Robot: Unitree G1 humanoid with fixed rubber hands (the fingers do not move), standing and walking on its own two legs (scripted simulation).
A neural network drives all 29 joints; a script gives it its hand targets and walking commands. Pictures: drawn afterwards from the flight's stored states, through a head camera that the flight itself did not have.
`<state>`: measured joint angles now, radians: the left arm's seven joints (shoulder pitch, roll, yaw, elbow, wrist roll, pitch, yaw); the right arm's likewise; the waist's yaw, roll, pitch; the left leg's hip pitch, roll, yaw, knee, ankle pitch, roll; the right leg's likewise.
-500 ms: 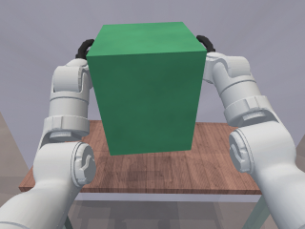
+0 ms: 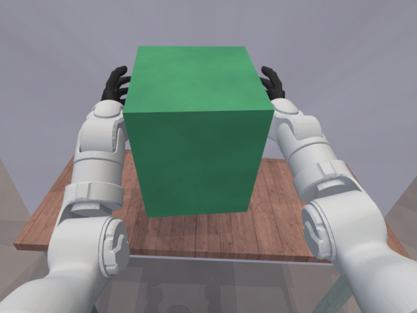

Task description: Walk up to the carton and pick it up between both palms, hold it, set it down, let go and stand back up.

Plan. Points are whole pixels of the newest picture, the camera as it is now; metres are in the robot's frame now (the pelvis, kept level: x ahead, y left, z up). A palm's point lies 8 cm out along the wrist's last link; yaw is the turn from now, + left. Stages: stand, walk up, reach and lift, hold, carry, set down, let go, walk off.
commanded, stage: set down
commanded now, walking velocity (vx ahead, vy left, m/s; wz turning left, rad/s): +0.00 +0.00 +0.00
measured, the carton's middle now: (195, 132) +0.39 -0.01 +0.21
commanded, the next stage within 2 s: none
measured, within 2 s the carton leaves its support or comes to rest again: neither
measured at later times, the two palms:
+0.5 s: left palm (116, 114) +0.41 +0.14 +0.24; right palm (270, 114) +0.39 -0.15 +0.25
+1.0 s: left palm (122, 126) +0.41 +0.13 +0.21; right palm (269, 126) +0.40 -0.16 +0.22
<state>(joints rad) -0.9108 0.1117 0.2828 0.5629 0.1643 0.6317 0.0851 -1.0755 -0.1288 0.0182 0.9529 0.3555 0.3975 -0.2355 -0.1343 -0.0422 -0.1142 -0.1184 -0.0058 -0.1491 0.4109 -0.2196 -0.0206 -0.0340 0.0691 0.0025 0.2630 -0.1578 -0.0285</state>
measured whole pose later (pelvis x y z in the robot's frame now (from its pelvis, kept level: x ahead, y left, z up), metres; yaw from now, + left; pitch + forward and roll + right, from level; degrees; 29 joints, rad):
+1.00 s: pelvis +0.00 -0.01 +0.00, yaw -1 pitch -3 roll -1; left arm -0.90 0.05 0.34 0.74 0.20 0.46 0.13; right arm -1.03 -0.10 -0.12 1.08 0.16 0.26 -0.15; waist -0.07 -0.02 -0.10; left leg -0.12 0.00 -0.12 0.37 -0.20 -0.02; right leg -0.07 0.06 0.00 0.29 -0.17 -0.03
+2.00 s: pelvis +0.01 -0.01 +0.00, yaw -2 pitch +1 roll +0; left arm -0.80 -0.03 0.39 0.77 0.25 0.29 0.13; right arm -0.89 -0.03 -0.32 1.07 -0.07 0.09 -0.07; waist -0.02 -0.03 -0.09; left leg -0.17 0.01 -0.08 0.33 -0.19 -0.03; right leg -0.15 0.06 0.00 0.30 -0.17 -0.04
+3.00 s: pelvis +0.01 +0.00 +0.00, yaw -4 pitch +3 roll +0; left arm -0.72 -0.10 0.44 0.76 0.33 0.17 0.11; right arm -0.77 0.04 -0.52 0.97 -0.30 -0.04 0.04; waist 0.01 -0.03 -0.07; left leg -0.20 0.02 -0.01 0.32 -0.18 -0.02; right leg -0.20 0.04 -0.01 0.30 -0.16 -0.04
